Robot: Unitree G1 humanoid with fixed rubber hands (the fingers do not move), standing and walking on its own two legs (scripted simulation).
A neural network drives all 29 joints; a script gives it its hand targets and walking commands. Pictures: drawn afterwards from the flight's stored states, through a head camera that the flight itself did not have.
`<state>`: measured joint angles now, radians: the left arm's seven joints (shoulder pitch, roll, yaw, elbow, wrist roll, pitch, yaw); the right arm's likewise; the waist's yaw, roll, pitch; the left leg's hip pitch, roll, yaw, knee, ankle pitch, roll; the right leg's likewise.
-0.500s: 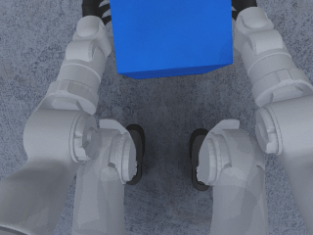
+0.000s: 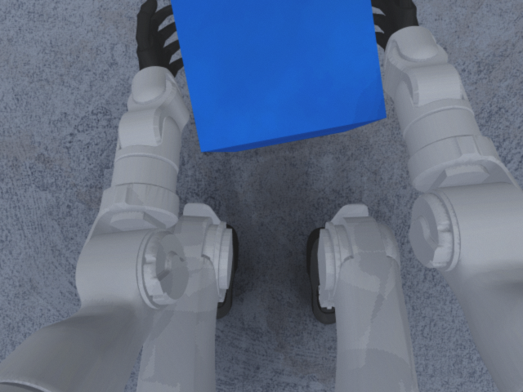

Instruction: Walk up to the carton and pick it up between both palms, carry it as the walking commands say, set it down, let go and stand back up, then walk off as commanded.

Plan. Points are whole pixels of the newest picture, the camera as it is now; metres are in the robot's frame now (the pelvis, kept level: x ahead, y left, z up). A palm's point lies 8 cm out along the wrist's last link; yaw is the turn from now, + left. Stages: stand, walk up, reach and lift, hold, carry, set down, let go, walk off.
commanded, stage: reach and lift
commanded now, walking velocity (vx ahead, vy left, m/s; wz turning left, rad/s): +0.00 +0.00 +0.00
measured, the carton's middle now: (278, 72) +0.52 -0.01 -0.19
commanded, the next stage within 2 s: none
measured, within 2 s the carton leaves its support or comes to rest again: neither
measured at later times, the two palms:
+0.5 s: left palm (137, 61) +0.50 +0.14 -0.06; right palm (413, 25) +0.53 -0.16 -0.06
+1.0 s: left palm (91, 56) +0.47 +0.15 +0.02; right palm (445, 9) +0.51 -0.15 +0.02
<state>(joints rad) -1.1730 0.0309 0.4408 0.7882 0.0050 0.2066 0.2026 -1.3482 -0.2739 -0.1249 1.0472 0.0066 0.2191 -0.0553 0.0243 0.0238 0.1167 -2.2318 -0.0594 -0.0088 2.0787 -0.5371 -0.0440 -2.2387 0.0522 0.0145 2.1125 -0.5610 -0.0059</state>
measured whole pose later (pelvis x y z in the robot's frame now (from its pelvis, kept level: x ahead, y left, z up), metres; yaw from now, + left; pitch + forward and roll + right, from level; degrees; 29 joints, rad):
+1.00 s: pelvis +0.01 +0.00 +0.09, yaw -1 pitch +43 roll +2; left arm -0.94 -0.08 0.54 0.59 0.16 0.32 0.11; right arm -1.07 -0.10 -0.28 0.81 -0.16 0.34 -0.03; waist 0.04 0.02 -0.14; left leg -2.01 -0.05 -0.03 1.78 -0.51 -0.05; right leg -2.02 0.06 0.02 1.80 -0.52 -0.01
